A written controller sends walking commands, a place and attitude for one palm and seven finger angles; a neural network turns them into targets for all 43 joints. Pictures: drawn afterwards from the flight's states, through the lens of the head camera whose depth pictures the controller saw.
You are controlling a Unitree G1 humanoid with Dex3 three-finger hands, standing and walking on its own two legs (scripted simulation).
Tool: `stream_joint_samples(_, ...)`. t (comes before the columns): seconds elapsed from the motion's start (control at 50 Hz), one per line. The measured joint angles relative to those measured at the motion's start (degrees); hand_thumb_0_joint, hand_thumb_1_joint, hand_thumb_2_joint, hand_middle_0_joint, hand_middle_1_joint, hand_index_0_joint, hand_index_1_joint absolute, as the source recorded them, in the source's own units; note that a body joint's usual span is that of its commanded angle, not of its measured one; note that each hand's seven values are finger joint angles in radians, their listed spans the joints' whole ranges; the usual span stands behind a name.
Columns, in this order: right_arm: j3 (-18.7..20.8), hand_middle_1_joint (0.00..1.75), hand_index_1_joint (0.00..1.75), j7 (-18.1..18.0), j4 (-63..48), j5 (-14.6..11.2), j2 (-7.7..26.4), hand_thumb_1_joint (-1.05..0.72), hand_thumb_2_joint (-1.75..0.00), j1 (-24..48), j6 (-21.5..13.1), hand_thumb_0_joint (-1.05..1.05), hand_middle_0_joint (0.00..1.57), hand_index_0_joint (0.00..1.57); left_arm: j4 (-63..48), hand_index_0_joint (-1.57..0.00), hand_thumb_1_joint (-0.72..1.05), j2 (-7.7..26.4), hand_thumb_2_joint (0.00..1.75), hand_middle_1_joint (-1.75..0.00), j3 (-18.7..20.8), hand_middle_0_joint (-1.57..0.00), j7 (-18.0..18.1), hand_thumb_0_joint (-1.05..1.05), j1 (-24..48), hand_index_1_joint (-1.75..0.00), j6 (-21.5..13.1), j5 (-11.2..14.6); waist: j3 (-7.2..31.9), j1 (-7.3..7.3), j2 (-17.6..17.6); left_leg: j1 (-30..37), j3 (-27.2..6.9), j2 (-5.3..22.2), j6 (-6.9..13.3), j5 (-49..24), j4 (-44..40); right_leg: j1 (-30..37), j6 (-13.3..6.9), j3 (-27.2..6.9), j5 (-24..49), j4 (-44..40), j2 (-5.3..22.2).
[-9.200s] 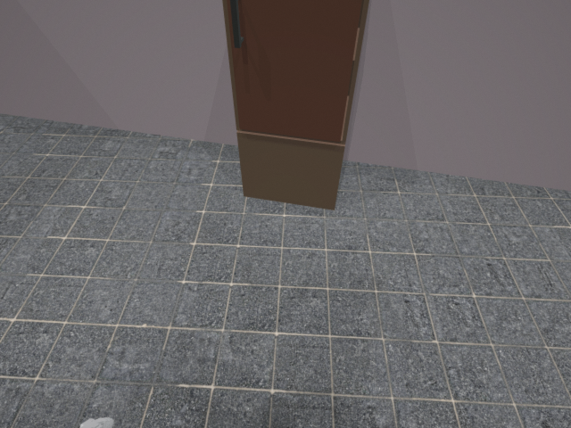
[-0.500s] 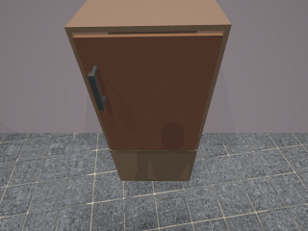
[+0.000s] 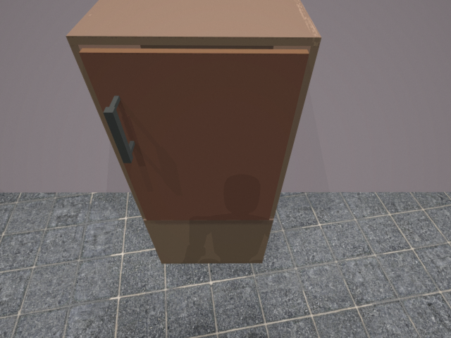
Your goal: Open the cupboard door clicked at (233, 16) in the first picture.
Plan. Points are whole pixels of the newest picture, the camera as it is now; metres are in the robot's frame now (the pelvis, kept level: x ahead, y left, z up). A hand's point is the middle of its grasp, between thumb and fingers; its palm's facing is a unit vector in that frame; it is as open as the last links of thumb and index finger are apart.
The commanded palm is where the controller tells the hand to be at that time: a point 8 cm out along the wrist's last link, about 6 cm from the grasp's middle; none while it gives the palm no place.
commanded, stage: raise the hand with hooked fingers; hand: left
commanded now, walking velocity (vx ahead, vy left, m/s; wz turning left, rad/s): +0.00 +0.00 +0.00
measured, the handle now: (122, 131) +0.51 +0.26 +0.08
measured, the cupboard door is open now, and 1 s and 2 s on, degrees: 0 0 0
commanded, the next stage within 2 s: none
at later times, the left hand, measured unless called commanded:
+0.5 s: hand (118, 330) +0.15 +0.19 -0.05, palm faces +0.12 -0.99 +0.00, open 8.8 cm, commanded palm +0.14 +0.25 -0.02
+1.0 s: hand (85, 279) +0.21 +0.25 +0.02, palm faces +0.07 -1.00 -0.06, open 11.9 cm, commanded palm +0.18 +0.30 +0.03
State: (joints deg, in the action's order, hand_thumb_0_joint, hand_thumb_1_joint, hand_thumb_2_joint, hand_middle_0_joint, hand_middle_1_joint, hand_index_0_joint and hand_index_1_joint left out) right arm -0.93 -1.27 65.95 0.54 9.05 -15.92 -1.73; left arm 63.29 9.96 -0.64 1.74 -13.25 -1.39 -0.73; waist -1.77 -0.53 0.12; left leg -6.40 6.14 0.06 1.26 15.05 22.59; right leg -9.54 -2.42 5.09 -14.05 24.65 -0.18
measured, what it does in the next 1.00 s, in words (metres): stands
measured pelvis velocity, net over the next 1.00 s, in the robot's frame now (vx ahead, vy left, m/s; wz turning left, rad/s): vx -0.03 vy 0.01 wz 0.03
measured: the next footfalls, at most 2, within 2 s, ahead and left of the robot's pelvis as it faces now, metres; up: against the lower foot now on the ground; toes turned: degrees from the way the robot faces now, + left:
none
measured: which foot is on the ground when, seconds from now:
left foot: down 0.00-1.00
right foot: down 0.00-1.00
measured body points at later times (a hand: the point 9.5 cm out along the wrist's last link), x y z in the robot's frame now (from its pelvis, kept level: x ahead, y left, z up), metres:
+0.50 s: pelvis -0.03 -0.02 -0.08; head +0.01 -0.01 +0.37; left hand +0.14 +0.25 -0.04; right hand +0.23 -0.26 -0.09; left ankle -0.03 +0.10 -0.74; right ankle -0.01 -0.09 -0.74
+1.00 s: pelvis -0.03 +0.01 -0.04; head +0.02 +0.01 +0.41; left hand +0.20 +0.30 +0.02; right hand +0.12 -0.25 -0.12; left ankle -0.03 +0.10 -0.74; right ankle -0.01 -0.09 -0.74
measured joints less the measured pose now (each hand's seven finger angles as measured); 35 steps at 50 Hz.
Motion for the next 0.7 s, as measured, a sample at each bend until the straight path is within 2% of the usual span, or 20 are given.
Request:
stream_joint_samples(0.06,0.03,0.29,0.3,0.09,-0.27,-0.19,0.0,-0.91,-0.9,0.18,0.16,0.0,0.2,0.2,0.25,-0.2,0.92,-0.32,0.89,-0.3,-0.08,-0.2,0.43,0.0,-0.45,-0.3,-0.15,-0.12,0.0,0.09,0.43,-0.88,-0.19,0.52,-0.26,0.41,1.11,-0.26,-0.09,0.22,0.04,-0.1,-0.44)
stream_joint_samples(0.08,-0.06,0.29,0.3,-0.02,-2.88,-0.94,0.2,-0.91,-0.9,-0.57,-0.2,0.0,0.2,0.2,-8.31,-0.2,0.92,-0.63,0.89,-0.3,1.25,-0.2,0.31,0.0,-3.3,-0.3,3.02,2.18,-0.29,0.08,0.57,-1.55,-0.22,0.7,-0.28,0.86,2.09,-0.74,-0.11,0.27,-0.05,0.38,-0.54)
stream_joint_samples(0.1,-0.18,0.3,0.3,-0.74,-5.86,-1.4,0.46,-0.91,-0.9,-1.97,-2.34,0.0,0.2,0.2,-18.95,-0.2,0.92,-0.77,0.89,-0.3,2.24,-0.2,0.62,0.01,-6.88,-0.3,3.67,3.67,-0.24,0.55,0.48,-1.76,-0.05,0.56,-0.23,1.03,2.29,-1.28,-0.19,0.1,-0.33,1.13,-0.38)
stream_joint_samples(0.12,0.05,0.3,0.3,-1.55,-8.38,-1.88,0.9,-0.91,-0.9,-3.14,-4.91,0.01,0.2,0.2,-28.54,-0.2,0.91,-0.8,0.89,-0.3,2.33,-0.2,1.64,0.01,-10.04,-0.31,2.53,5.14,0.35,0.76,0.52,-2.14,-0.05,0.31,-0.23,1.08,2.42,-1.97,-0.24,0.09,-0.77,2.01,-0.08)
stream_joint_samples(0.16,0.67,0.3,0.3,-2.24,-12.67,-2.48,2.22,-0.91,-0.9,-3.68,-8.98,0.01,0.2,0.2,-41.7,-0.2,0.9,-1.13,0.88,-0.31,2.79,-0.2,2.58,0.01,-12.49,-0.31,-0.79,7.77,1.62,-0.05,1.1,-4.17,-1.0,-0.24,-0.13,1.4,4.09,-3.68,-0.13,1.02,-1.86,4.05,0.69)
stream_joint_samples(0.2,1.55,0.3,0.3,-2.03,-16.74,-1.91,3.65,-0.91,-0.9,-2.34,-11.4,0.01,0.2,0.2,-48.15,-0.2,0.87,-1.32,0.88,-0.33,4.54,-0.2,0.98,0.01,-10.8,-0.33,-6.21,9.6,3.31,-0.9,1.53,-8.43,-1.93,-0.46,0.05,2.39,7.75,-7.34,-0.1,1.99,-3.07,7.24,1.29)
stream_joint_samples(0.24,2.46,0.3,0.3,-1.3,-20.73,-1.47,4.8,-0.91,-0.9,0.08,-12.77,0.01,0.2,0.2,-50.48,-0.2,0.84,-1.04,0.86,-0.34,7.03,-0.2,-2.52,0.01,-8.1,-0.35,-13.6,11.17,5.3,-0.9,1.24,-13.73,-1.77,-0.22,-0.06,4.03,12.54,-12.73,-0.39,1.87,-4.6,11.97,1.5)
stream_joint_samples(0.32,4.19,0.3,0.3,0.8,-28.59,-1.25,6.59,-0.91,-0.9,5.46,-14.45,0.01,0.2,0.2,-51.05,-0.2,0.77,0.25,0.83,-0.39,10.55,-0.2,-14.13,0.0,-5.24,-0.39,-29.38,14.85,8.53,-0.19,-0.75,-25.71,-0.93,0.81,-0.36,8.87,24.82,-25.18,-1.32,1.06,-9.03,24.27,1.52)
stream_joint_samples(0.34,4.59,0.3,0.3,1.17,-30.46,-1.46,7.09,-0.91,-0.9,6.56,-14.5,0.01,0.2,0.2,-51.09,-0.21,0.75,0.59,0.82,-0.4,11.05,-0.2,-17.15,0.0,-5.27,-0.41,-31.61,15.57,8.89,0.1,-1.2,-28.15,-0.89,1.06,-0.5,10.05,27.71,-27.65,-1.63,1.0,-10.15,27.11,1.53)
stream_joint_samples(0.36,4.86,0.3,0.3,1.32,-32.3,-1.77,7.56,-0.91,-0.9,7.43,-14.31,0.01,0.2,0.2,-51.47,-0.21,0.72,0.95,0.82,-0.42,11.36,-0.21,-19.66,0.0,-5.73,-0.42,-32.39,16.35,9.15,0.37,-1.73,-30.15,-0.84,1.08,-0.57,11.12,30.23,-29.64,-1.19,0.8,-9.62,29.25,1.64)
stream_joint_samples(0.38,5.04,0.3,0.3,1.25,-34.0,-2.12,8.09,-0.91,-0.9,8.11,-13.94,0.01,0.2,0.2,-51.9,-0.21,0.7,1.12,0.81,-0.43,11.51,-0.21,-21.58,0.0,-6.41,-0.43,-31.94,17.11,9.3,0.79,-1.9,-31.71,-1.19,1.12,-0.59,10.98,32.17,-31.23,-1.29,0.87,-10.76,31.52,1.58)
stream_joint_samples(0.42,5.22,0.29,0.3,0.66,-36.81,-2.8,8.75,-0.91,-0.9,8.73,-13.08,0.01,0.2,0.2,-52.53,-0.22,0.65,1.33,0.79,-0.46,11.6,-0.21,-23.44,0.0,-7.92,-0.46,-28.87,18.22,9.61,1.58,-2.01,-34.11,-1.91,1.21,-0.7,13.13,35.54,-33.23,-1.83,1.38,-13.4,34.52,1.59)
stream_joint_samples(0.48,4.78,0.29,0.3,-0.32,-39.26,-2.95,8.57,-0.91,-0.9,8.58,-12.47,0.01,0.2,0.2,-55.0,-0.22,0.58,1.39,0.76,-0.5,11.94,-0.22,-21.77,0.0,-10.19,-0.51,-24.44,17.9,9.05,2.57,-1.6,-35.65,-3.38,1.57,-1.24,14.52,38.06,-33.71,-2.37,2.78,-14.42,35.72,1.36)
stream_joint_samples(0.54,3.31,0.29,0.3,-0.95,-39.09,-2.44,7.04,-0.91,-0.9,7.44,-12.24,0.01,0.2,0.2,-59.09,-0.23,0.51,1.81,0.73,-0.55,12.33,-0.23,-19.26,0.01,-11.79,-0.55,-23.43,16.7,8.48,3.03,-0.99,-35.73,-4.89,1.95,-1.22,14.78,38.53,-32.68,-2.27,4.24,-14.31,34.77,0.93)
stream_joint_samples(0.62,0.35,0.3,0.3,-1.39,-35.95,-2.25,4.72,-0.9,-0.9,5.94,-12.11,0.01,0.2,0.2,-60.67,-0.23,0.42,3.54,0.69,-0.61,13.03,-0.23,-19.98,0.01,-8.4,-0.61,-23.9,16.85,7.47,2.79,0.06,-35.72,-6.35,2.28,-1.33,14.28,38.14,-31.51,-2.37,5.67,-13.4,32.84,0.43)
stream_joint_samples(0.7,-1.82,0.3,0.3,-1.62,-32.88,-2.59,2.84,-0.9,-0.9,3.99,-11.31,0.01,0.2,0.2,-58.63,-0.24,0.32,5.88,0.65,-0.67,14.73,-0.24,-22.67,0.01,-3.69,-0.67,-20.21,18.34,6.77,1.7,1.17,-34.32,-6.07,2.37,-1.2,13.1,35.82,-30.09,-2.07,5.39,-11.88,30.16,0.16)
